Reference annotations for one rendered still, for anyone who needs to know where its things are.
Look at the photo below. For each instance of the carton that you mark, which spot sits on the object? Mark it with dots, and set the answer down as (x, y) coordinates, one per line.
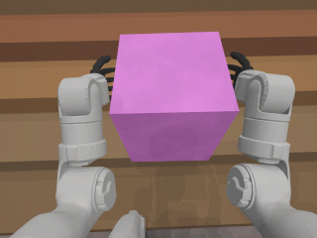
(172, 98)

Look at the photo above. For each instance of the robot right upper arm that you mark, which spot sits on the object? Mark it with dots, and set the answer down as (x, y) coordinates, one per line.
(262, 192)

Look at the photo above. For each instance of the robot left upper arm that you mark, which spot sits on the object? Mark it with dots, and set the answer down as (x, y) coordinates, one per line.
(83, 194)

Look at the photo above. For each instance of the robot right hand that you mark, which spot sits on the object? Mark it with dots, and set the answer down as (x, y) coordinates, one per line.
(245, 65)

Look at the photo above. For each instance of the right robot forearm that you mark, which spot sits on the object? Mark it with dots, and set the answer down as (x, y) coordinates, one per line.
(268, 100)

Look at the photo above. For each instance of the robot left hand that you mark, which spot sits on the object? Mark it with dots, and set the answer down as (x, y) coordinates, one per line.
(96, 69)

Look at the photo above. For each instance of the left robot forearm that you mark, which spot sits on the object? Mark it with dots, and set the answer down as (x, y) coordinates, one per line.
(80, 101)

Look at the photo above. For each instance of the robot left thigh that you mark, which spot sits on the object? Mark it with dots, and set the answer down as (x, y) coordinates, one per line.
(131, 225)

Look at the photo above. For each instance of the robot left shin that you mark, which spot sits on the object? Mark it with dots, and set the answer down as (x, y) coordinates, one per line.
(133, 211)

